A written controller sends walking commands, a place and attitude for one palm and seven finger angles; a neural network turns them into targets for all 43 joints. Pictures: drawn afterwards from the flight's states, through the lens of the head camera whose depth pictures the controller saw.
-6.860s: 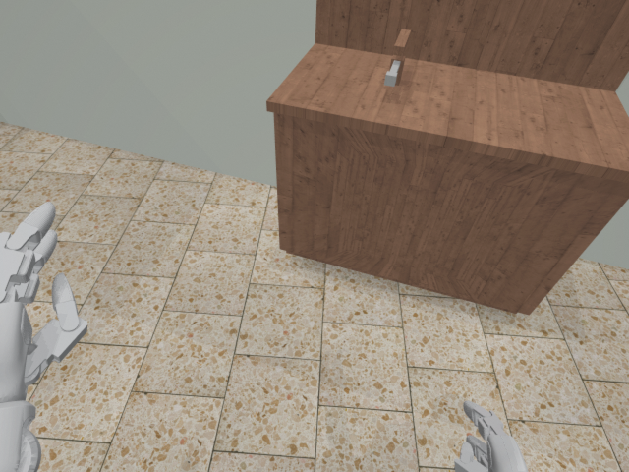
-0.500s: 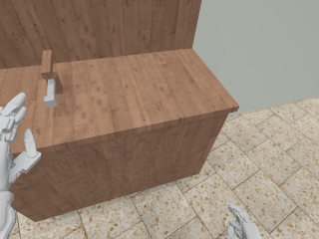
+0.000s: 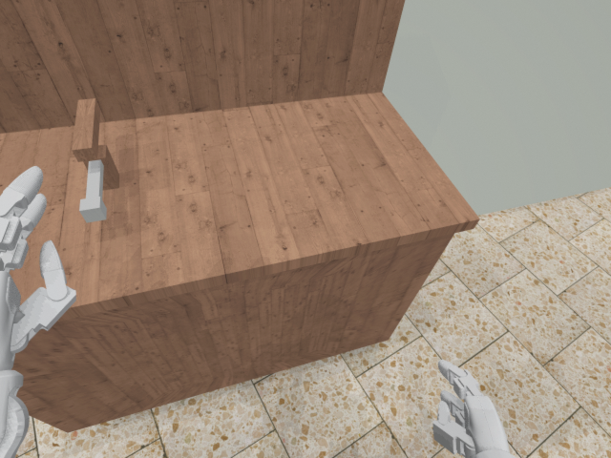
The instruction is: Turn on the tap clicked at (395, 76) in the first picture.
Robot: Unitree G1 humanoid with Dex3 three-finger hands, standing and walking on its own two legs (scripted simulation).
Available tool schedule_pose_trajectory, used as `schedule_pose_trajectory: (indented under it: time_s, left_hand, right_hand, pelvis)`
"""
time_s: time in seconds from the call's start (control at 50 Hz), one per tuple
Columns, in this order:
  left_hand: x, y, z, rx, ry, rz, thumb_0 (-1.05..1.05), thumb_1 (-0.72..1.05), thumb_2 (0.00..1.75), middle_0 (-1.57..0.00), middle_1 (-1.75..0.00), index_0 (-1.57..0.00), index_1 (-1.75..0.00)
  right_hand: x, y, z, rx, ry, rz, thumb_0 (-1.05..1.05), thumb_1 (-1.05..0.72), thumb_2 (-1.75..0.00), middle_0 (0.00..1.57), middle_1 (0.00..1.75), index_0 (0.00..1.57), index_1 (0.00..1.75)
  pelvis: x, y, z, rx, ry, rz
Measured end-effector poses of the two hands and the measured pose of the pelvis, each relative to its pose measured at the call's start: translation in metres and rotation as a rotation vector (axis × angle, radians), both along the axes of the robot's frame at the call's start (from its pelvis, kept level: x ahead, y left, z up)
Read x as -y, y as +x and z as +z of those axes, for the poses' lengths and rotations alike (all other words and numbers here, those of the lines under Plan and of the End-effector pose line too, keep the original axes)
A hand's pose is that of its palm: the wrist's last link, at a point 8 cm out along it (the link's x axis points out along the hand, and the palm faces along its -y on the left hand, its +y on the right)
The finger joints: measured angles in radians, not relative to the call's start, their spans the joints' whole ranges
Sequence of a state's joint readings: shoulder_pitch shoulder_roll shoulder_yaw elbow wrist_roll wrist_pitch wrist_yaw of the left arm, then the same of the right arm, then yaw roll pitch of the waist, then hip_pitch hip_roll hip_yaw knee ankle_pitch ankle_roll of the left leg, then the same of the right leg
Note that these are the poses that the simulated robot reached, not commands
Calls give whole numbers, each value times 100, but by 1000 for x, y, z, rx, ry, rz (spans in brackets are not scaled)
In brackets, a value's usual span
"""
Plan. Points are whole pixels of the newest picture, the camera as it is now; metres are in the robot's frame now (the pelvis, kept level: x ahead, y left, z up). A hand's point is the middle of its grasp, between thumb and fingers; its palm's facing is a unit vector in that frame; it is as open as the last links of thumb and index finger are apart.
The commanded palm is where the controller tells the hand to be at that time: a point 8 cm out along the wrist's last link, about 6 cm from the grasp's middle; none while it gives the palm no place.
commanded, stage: come to a stop and stand still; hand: left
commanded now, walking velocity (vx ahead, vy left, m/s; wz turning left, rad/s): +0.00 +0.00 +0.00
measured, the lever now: (93, 209) +0.43 +0.37 +0.02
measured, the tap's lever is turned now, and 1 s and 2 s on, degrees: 0 0 0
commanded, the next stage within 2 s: look again from close up in 0.16 s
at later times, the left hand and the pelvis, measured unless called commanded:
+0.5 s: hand (59, 314) +0.21 +0.25 +0.15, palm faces +0.42 -0.84 -0.34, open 7.4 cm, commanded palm +0.15 +0.28 +0.17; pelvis -0.01 +0.00 +0.00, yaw +1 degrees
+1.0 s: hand (52, 302) +0.22 +0.26 +0.15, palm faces +0.45 -0.83 -0.34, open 7.4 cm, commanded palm +0.16 +0.29 +0.17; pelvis +0.01 +0.00 -0.01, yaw +2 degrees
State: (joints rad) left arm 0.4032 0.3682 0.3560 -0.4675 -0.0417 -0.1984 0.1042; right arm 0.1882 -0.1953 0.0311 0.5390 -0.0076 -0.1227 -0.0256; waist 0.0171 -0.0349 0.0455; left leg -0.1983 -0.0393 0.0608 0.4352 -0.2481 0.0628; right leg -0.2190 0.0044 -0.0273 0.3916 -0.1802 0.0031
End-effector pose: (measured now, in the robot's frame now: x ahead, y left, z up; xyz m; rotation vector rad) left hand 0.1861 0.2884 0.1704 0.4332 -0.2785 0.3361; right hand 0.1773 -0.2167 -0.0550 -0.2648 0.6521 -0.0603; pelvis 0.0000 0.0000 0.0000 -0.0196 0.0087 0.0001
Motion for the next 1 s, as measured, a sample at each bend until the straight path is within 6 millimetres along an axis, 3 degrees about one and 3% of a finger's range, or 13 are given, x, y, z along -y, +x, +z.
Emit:
schedule_pose_trajectory:
  time_s: [0.2, 0.8, 1.0]
  left_hand:
    - [-2, -6, -2, -30, -6, 32, 1, 89, 90, -21, -30, -21, -30]
    - [-3, -31, -4, -17, -22, 51, 1, 89, 90, -21, -30, -21, -30]
    - [-11, -12, -6, 38, -11, 72, 1, 89, 90, -21, -30, -21, -30]
  right_hand:
    - [2, 4, -5, -23, 3, -17, 1, -90, -89, 20, 30, 21, 30]
    - [11, -28, -9, -45, -20, -47, 1, -90, -89, 20, 30, 21, 30]
    - [9, -14, -23, -64, -19, -55, 1, -90, -89, 20, 30, 21, 30]
  pelvis:
    - [1, 3, -1, 1, -1, 4]
    - [0, -12, -1, 15, -3, 18]
    - [-5, 10, -12, 19, 5, 29]
